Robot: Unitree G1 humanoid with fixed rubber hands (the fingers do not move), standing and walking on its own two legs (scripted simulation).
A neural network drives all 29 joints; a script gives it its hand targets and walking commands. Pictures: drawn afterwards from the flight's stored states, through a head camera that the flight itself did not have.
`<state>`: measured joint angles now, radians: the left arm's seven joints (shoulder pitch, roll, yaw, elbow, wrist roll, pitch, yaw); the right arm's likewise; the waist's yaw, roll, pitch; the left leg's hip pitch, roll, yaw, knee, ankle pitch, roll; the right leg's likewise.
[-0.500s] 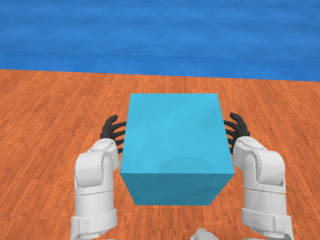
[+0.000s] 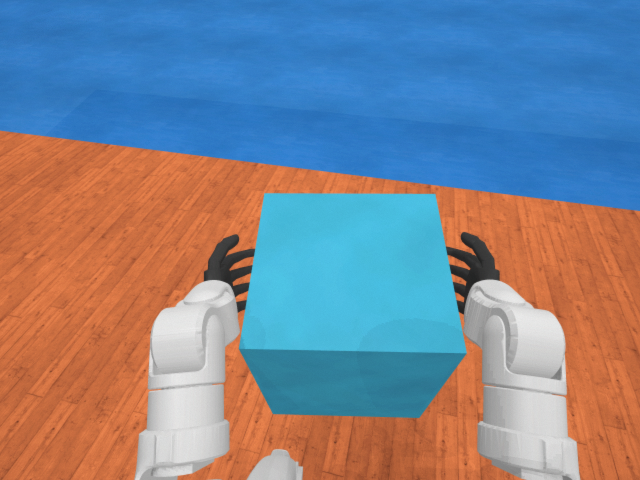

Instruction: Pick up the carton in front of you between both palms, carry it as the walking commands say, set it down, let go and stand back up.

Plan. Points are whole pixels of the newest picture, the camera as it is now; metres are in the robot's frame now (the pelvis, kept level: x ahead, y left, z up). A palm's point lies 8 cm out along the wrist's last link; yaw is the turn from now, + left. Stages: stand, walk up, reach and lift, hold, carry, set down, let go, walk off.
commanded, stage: carry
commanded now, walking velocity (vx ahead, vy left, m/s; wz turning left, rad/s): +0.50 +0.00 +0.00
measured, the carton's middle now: (347, 313) +0.35 +0.02 +0.00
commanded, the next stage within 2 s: none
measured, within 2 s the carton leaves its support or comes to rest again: neither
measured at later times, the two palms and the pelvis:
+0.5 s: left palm (274, 145) +0.65 +0.16 +0.04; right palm (449, 155) +0.63 -0.14 +0.05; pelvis +0.31 +0.04 -0.04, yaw -2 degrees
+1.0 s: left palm (299, 93) +0.93 +0.15 -0.01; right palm (429, 89) +0.95 -0.15 -0.01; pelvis +0.61 -0.01 -0.09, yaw +0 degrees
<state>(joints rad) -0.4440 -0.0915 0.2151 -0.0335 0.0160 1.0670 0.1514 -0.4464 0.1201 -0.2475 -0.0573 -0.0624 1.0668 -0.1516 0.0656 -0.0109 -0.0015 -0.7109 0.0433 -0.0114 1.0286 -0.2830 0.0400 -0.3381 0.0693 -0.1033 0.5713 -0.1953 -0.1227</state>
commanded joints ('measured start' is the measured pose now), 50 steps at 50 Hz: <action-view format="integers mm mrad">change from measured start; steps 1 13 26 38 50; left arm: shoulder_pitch -716 -633 -665 -522 -780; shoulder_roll -933 -769 -885 -693 -978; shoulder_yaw -753 -685 -662 -566 -748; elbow -175 -96 -141 -70 -157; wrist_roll -355 -293 -201 -133 -359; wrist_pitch -47 30 -16 40 -51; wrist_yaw -139 -101 -79 -79 -142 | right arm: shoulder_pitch -608 -489 -729 -610 -645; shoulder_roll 861 608 891 772 910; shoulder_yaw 703 589 759 682 685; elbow -101 -63 -134 0 -50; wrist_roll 250 190 408 333 258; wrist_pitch -42 48 -15 29 -42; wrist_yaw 94 72 143 120 102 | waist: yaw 10 -62 -128 -29 -19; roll -87 153 111 10 -74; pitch -482 -526 -481 -485 -478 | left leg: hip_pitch -78 960 826 465 -68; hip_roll -15 250 147 -3 3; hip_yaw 43 -212 -181 28 9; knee -120 -408 -557 43 34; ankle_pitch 159 1100 790 383 9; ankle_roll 6 111 159 44 -6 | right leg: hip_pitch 472 -128 -442 357 383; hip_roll -251 -34 -100 -159 -305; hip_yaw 283 75 82 101 374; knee -90 600 393 -114 -133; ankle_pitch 701 -320 34 663 510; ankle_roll -58 79 95 18 -107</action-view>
